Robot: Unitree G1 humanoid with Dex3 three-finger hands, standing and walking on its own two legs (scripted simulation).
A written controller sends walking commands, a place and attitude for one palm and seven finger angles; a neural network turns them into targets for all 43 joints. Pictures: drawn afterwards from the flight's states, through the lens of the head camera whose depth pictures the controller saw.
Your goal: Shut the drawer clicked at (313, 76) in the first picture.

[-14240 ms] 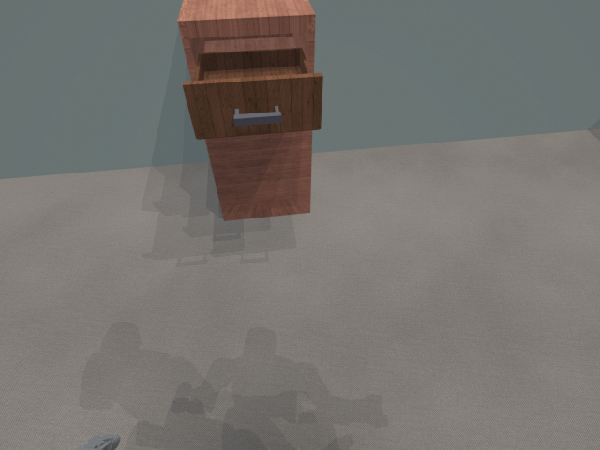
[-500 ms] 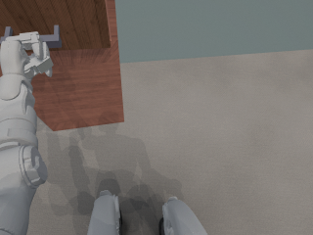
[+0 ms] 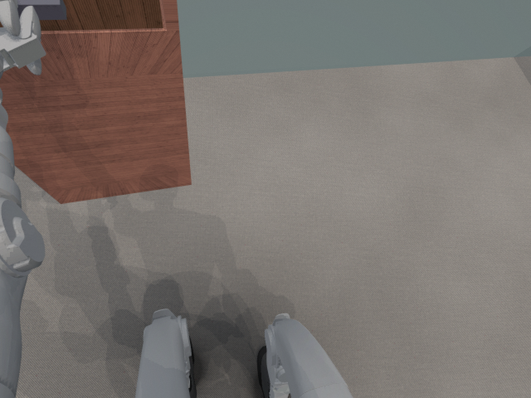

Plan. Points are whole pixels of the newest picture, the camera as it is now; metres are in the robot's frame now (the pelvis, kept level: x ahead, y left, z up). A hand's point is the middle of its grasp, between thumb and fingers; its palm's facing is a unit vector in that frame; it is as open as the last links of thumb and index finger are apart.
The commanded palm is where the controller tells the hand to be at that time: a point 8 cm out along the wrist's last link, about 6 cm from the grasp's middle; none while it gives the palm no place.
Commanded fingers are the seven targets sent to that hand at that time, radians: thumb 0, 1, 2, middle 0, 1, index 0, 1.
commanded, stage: push the drawer shut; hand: left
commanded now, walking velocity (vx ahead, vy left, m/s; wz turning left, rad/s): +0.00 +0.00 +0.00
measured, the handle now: out of the picture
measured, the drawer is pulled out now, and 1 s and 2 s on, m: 0.00 0.00 0.00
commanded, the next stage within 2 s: pull the fist back off the drawer in 0.18 s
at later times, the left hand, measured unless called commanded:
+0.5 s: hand (25, 34) +0.57 +0.25 +0.09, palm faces +0.11 -0.99 -0.05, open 3.1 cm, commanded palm +0.58 +0.25 +0.09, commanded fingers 0.00 0.90 0.90 -1.40 -1.60 -1.40 -1.60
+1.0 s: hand (34, 46) +0.55 +0.24 +0.09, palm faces +0.15 -0.99 -0.03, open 3.2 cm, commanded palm +0.53 +0.26 +0.09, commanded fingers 0.00 0.90 0.90 -1.40 -1.60 -1.40 -1.60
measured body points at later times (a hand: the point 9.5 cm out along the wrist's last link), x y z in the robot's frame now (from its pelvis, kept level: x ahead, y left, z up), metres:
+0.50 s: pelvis -0.02 +0.01 -0.01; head +0.17 +0.07 +0.40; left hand +0.56 +0.30 +0.10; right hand -0.03 -0.25 -0.09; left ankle +0.08 +0.12 -0.61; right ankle +0.00 -0.13 -0.61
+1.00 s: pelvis +0.01 +0.01 +0.02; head +0.17 +0.04 +0.44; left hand +0.53 +0.29 +0.10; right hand +0.00 -0.25 -0.08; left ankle +0.08 +0.12 -0.61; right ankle +0.00 -0.13 -0.61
